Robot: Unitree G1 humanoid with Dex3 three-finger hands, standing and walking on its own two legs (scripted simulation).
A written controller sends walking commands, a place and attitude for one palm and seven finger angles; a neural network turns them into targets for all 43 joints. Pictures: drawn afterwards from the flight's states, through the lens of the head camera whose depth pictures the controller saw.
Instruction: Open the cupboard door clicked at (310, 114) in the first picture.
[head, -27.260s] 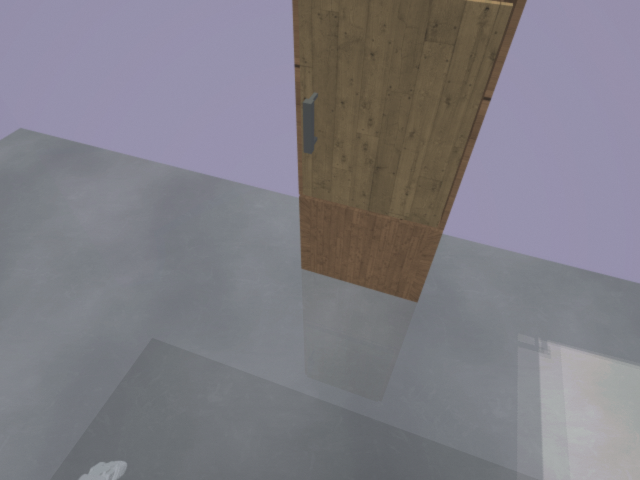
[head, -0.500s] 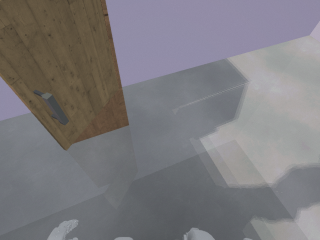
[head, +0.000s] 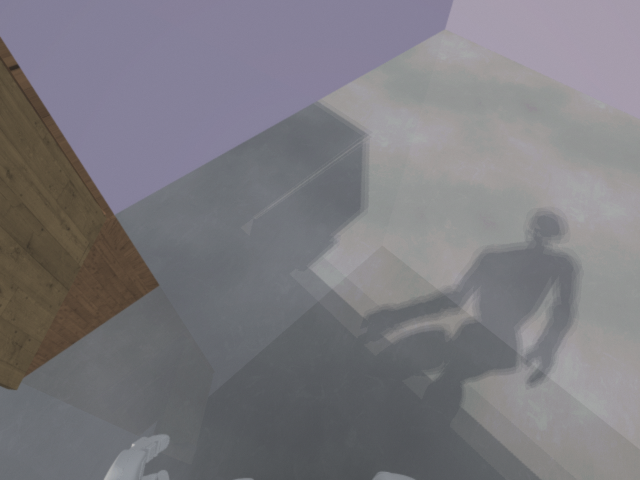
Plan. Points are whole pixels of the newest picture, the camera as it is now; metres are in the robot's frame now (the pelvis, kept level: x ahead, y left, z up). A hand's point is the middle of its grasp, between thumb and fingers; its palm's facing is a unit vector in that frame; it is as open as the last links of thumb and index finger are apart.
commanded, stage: walk to a spot facing it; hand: left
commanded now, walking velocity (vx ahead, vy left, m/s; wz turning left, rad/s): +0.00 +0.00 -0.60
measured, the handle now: out of the picture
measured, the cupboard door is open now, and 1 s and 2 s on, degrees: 41 41 41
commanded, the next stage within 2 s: turn to face it in 1.44 s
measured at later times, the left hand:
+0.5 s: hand (231, 408) +0.22 +0.14 -0.15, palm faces -0.32 -0.93 -0.16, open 7.4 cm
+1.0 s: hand (321, 317) +0.39 +0.02 -0.18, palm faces -0.53 -0.83 -0.17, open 7.3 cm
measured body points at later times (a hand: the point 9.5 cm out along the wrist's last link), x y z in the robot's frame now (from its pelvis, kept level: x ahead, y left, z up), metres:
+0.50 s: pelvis +0.06 -0.01 +0.01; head +0.12 -0.01 +0.46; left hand +0.24 +0.19 -0.14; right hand -0.02 -0.26 -0.12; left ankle +0.04 +0.12 -0.73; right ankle +0.06 -0.17 -0.67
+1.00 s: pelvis +0.24 -0.11 -0.01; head +0.28 -0.11 +0.44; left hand +0.42 +0.06 -0.17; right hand +0.16 -0.35 -0.14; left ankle +0.33 -0.02 -0.73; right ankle +0.12 -0.19 -0.68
